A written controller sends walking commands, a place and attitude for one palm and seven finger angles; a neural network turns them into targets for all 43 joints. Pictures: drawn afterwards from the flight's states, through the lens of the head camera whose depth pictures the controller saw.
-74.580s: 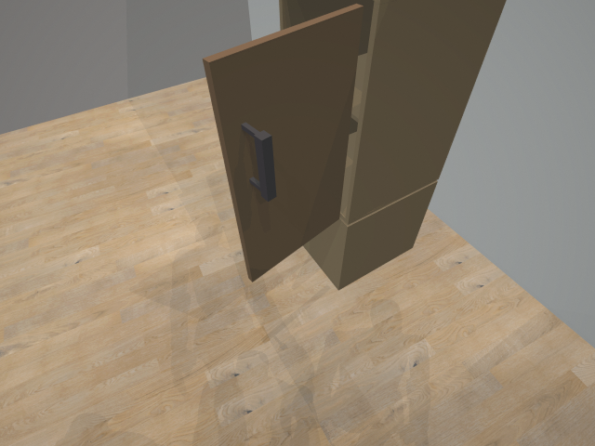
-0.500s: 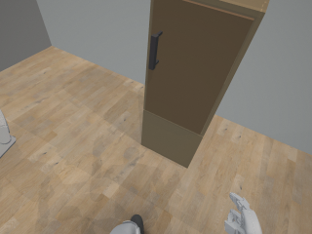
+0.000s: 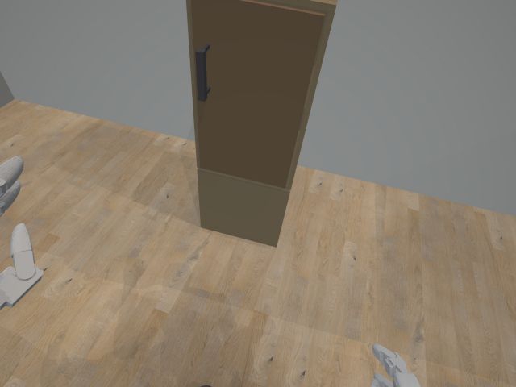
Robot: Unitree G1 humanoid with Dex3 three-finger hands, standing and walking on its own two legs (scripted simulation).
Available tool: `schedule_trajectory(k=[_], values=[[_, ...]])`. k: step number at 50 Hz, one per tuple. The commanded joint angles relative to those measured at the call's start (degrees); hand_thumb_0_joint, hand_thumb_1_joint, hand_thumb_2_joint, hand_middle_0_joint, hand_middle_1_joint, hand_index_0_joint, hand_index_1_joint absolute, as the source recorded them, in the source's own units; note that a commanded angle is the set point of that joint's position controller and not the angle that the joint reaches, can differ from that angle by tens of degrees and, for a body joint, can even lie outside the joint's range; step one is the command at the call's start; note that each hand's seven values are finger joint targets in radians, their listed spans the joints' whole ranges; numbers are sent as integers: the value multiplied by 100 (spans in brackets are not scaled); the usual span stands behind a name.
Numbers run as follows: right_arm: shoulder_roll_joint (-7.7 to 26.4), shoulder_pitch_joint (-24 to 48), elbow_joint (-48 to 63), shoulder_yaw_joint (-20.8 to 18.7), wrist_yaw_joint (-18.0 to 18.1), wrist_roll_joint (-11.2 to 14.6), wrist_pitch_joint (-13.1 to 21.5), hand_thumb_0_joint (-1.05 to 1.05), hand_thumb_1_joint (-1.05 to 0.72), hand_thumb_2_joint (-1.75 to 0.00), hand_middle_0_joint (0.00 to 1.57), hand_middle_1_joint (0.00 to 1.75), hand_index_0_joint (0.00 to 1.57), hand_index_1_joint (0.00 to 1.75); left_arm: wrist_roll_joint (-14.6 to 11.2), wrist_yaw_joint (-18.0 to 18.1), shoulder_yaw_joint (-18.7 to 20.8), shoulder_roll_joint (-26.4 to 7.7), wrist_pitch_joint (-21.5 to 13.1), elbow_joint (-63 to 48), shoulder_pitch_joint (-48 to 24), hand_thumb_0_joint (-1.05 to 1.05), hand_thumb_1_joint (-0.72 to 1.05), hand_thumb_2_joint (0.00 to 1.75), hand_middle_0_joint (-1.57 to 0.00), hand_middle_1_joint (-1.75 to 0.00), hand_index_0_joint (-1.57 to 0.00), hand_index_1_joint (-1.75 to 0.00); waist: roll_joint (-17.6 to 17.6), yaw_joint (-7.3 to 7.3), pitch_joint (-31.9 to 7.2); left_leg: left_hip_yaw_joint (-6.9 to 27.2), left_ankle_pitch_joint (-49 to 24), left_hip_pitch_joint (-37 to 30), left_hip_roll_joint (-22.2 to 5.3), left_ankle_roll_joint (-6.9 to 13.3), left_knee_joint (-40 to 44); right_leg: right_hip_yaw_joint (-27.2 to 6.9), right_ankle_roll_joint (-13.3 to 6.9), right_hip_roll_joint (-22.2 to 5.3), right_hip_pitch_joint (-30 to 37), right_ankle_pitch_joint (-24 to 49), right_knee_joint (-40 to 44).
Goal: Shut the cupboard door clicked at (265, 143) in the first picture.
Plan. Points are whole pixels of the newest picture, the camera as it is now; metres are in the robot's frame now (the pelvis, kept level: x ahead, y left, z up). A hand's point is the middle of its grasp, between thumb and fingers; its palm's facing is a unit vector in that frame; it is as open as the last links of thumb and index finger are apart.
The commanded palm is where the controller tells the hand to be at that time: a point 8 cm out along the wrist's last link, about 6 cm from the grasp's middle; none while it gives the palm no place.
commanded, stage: stop stepping back and stand still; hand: left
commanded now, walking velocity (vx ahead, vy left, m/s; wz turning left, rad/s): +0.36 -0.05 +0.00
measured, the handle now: (204, 72) +0.90 +0.15 +0.05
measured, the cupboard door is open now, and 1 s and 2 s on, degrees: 0 0 0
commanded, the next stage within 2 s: let the arm hang, fingers relaxed in 0.54 s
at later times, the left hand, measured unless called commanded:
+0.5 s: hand out of the picture +0.15 +0.28 +0.18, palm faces +0.45 -0.78 -0.44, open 7.4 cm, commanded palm +0.08 +0.33 +0.17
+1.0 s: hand out of the picture +0.05 +0.20 -0.17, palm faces +0.12 -0.98 -0.16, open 6.7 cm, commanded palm none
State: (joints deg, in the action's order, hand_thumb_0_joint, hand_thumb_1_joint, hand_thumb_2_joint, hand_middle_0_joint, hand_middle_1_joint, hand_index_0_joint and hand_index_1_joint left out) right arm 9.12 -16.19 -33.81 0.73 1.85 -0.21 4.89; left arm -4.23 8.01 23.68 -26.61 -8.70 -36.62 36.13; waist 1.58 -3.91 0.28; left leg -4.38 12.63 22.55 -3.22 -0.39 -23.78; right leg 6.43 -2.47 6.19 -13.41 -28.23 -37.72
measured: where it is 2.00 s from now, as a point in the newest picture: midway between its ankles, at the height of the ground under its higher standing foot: outside the picture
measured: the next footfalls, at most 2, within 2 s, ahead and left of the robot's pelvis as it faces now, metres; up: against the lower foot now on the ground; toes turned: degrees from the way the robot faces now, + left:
right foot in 0.04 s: +0.03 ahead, -0.07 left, +0.00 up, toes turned -3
left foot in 0.38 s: +0.04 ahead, +0.17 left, +0.00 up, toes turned +9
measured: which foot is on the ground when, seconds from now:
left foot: down 0.00-0.02, up 0.04-0.36, down 0.38-1.00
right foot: up 0.00-0.02, down 0.04-1.00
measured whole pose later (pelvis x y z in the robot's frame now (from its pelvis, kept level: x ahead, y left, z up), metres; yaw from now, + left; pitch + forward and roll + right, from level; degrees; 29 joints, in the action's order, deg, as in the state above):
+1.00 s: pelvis -0.02 +0.03 -0.01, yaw +5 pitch -1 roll +0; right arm 10.4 -13.6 -52.1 0.9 0.6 -1.4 -2.1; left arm 0.0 1.3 1.4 -9.9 1.0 47.5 15.2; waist 2.3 -0.4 3.4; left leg -3.4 13.8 16.1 -4.1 -1.4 -31.3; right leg 8.5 -2.2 -0.8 -12.9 -16.2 -30.4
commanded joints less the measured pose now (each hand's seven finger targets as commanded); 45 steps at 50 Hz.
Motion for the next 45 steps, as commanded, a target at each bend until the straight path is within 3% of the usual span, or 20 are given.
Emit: schedule_trajectory(k=[1,2,4,6,10,15,17,19,20,24,27,28,30,31,32,35,37,39,42,45], values=[[763,730,644,-404,122,45,-6,0,-90,-90,20,30,20,30,77,228,1332,-1352,-320,-911,207,0,90,90,-20,-30,-20,-30,621,426,-602,-260,1476,1328,271,-151,-2799,-2154,-961,-1893,759,-596,2499],[939,743,549,-427,172,15,-45,0,-90,-90,20,30,20,30,32,213,1242,-1289,-368,-980,-450,0,90,90,-20,-30,-20,-30,726,316,15,304,1177,2084,222,-108,-4148,-2850,-1248,-2578,72,-605,2917],[928,798,491,-346,196,-39,85,0,-90,-90,20,30,20,30,30,224,1616,-1589,-619,-172,-1273,0,90,90,-20,-30,-20,-30,571,77,25,730,755,1779,-321,-152,-4942,-2726,-1274,-2785,-886,-1096,2957],[974,837,565,-445,285,104,22,0,-90,-90,20,30,20,30,126,169,973,-990,-438,495,-1371,0,90,90,-20,-30,-20,-30,442,149,240,624,495,1556,-390,-36,-4261,-2362,-874,-2266,-1202,-2261,2886],[1017,848,389,-333,415,16,104,0,-90,-90,20,30,20,30,199,152,277,-521,-424,1043,-1450,0,90,90,-20,-30,-20,-30,72,330,595,-8,745,1273,-229,61,-3114,-1918,-814,-2099,-839,-1596,2872],[973,718,477,-333,464,-77,396,0,-90,-90,20,30,20,30,315,329,193,-673,-507,-177,-1902,0,90,90,-20,-30,-20,-30,886,366,41,-303,1061,-222,-26,189,-1240,-1469,-780,-1915,-419,-1324,2380],[1015,619,507,-366,514,-90,435,0,-90,-90,20,30,20,30,249,362,498,-922,-565,-683,-1656,0,90,90,-20,-30,-20,-30,47,249,-165,-257,954,-1354,29,240,-217,-889,-492,-1424,-750,-831,1257],[1186,647,652,-376,451,-86,424,0,-90,-90,20,30,20,30,236,411,784,-1098,-732,-1364,-1668,0,90,90,-20,-30,-20,-30,-2500,257,-91,2592,1407,-2045,-1627,857,1001,-114,78,-529,-2133,-346,-1036],[1028,679,625,-333,413,-119,428,0,-90,-90,20,30,20,30,293,398,920,-1282,-813,-1398,-1660,0,90,90,-20,-30,-20,-30,-2009,207,140,2914,987,-1613,-1943,1067,1336,-397,123,-567,-2175,-167,-1701],[922,720,505,-359,240,-38,402,0,-90,-90,20,30,20,30,207,322,1075,-989,-654,-660,-868,0,90,90,-20,-30,-20,-30,-2052,339,77,1022,1306,-273,-1328,784,806,-342,209,-765,-600,604,-479],[933,626,539,-343,199,59,351,0,-90,-90,20,30,20,30,164,304,861,-673,-523,82,-414,0,90,90,-20,-30,-20,-30,-1117,342,-89,267,1841,485,-775,400,-99,-51,265,-481,773,1061,786],[917,638,544,-350,197,69,305,0,-90,-90,20,30,20,30,172,304,867,-702,-492,320,-425,0,90,90,-20,-30,-20,-30,-462,360,-74,92,1871,735,-518,288,-825,-646,110,-751,862,701,1226],[898,677,608,-393,196,60,238,0,-90,-90,20,30,20,30,169,329,776,-794,-397,464,-663,0,90,90,-20,-30,-20,-30,1366,372,-23,50,1731,1270,197,43,-3032,-3352,-758,-2381,526,211,2516],[948,747,541,-429,167,68,228,0,-90,-90,20,30,20,30,179,325,625,-625,-403,483,-868,0,90,90,-20,-30,-20,-30,1073,398,-24,336,1713,1207,115,30,-3591,-3461,-831,-2512,340,391,2636],[1329,999,-77,-464,-327,-25,261,0,-90,-90,20,30,20,30,822,-447,-1393,459,482,4059,-1020,0,90,90,-20,-30,-20,-30,667,238,327,547,2169,1815,-521,45,-3865,-1898,-945,-3124,112,3903,1429],[727,237,-140,-217,-266,31,-349,0,-90,-90,20,30,20,30,592,-734,-1695,773,866,4328,-1476,0,90,90,-20,-30,-20,-30,1031,114,-266,70,1284,208,41,-57,-2008,-639,-583,-1975,-155,4611,584],[817,60,-256,-205,-297,-66,-425,0,-90,-90,20,30,20,30,521,-750,-1885,783,904,4872,-1769,0,90,90,-20,-30,-20,-30,1104,94,-339,55,-591,-682,193,-13,-827,-361,-178,-1651,-350,3789,305],[1290,338,-293,-259,-247,-166,-379,0,-90,-90,20,30,20,30,513,-759,-2028,934,898,5617,-1488,0,90,90,-20,-30,-20,-30,359,371,-670,1167,-2096,-972,-757,458,-635,-310,242,-1238,-522,2284,153],[1049,708,-561,-182,-179,-178,-482,0,-90,-90,20,30,20,30,568,-764,-2024,623,840,6620,-1819,0,90,90,-20,-30,-20,-30,733,397,-277,438,-627,-518,-183,171,-824,-986,29,-1551,-179,1932,1405],[779,378,-1228,-101,-147,-146,-542,0,-90,-90,20,30,20,30,492,-729,-2117,693,840,7664,-2116,0,90,90,-20,-30,-20,-30,-582,221,-102,375,-687,-1098,-222,89,-420,-912,-45,-1454,-420,1598,1530]])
